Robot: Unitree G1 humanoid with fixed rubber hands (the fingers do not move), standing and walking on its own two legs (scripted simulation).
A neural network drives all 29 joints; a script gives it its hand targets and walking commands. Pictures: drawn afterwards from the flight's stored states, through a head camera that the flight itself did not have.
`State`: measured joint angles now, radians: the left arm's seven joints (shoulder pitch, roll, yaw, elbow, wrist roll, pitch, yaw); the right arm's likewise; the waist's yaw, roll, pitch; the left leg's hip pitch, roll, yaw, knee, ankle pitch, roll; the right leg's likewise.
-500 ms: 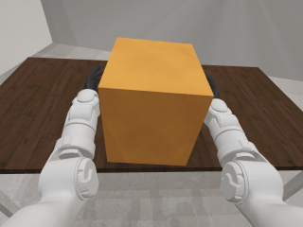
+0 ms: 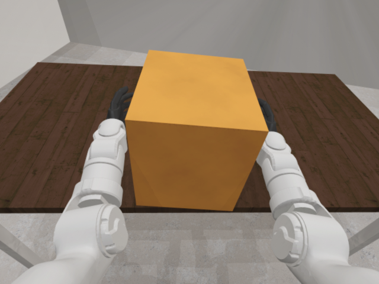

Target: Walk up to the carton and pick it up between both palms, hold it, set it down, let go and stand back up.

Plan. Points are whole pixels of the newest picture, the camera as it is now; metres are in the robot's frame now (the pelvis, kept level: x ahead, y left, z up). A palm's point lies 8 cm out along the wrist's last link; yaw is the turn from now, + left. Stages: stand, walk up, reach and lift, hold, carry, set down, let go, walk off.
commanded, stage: set down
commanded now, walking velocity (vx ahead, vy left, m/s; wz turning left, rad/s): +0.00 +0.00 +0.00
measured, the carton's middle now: (190, 130) +0.46 +0.04 +0.10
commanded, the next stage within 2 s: none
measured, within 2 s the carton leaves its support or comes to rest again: rests again in 0.66 s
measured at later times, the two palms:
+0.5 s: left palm (116, 128) +0.40 +0.20 +0.13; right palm (264, 142) +0.41 -0.13 +0.12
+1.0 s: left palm (118, 135) +0.40 +0.20 +0.11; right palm (262, 145) +0.41 -0.13 +0.11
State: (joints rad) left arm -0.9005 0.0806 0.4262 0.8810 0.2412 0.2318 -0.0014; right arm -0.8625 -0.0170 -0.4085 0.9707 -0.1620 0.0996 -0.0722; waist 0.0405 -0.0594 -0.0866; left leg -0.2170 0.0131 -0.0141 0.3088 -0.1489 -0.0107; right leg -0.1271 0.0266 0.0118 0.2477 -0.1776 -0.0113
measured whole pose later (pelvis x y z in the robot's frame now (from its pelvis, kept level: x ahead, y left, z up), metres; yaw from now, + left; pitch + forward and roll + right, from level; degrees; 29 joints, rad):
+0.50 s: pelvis -0.01 +0.00 +0.00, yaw +0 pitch +3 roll +0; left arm -0.90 0.04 0.49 0.88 0.31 0.18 -0.02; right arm -0.82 0.03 -0.56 0.94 -0.31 0.01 -0.02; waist 0.06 -0.05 -0.05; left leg -0.21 0.01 0.01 0.29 -0.13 0.00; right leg -0.14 0.01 -0.01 0.26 -0.17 -0.01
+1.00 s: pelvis +0.00 +0.00 +0.00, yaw +0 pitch +4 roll +0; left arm -0.84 0.02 0.50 0.84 0.33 0.12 -0.04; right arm -0.80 0.06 -0.59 0.90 -0.34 -0.05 0.01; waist 0.06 -0.06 -0.04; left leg -0.22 0.01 0.04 0.28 -0.13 0.00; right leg -0.15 0.01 -0.02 0.26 -0.18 -0.01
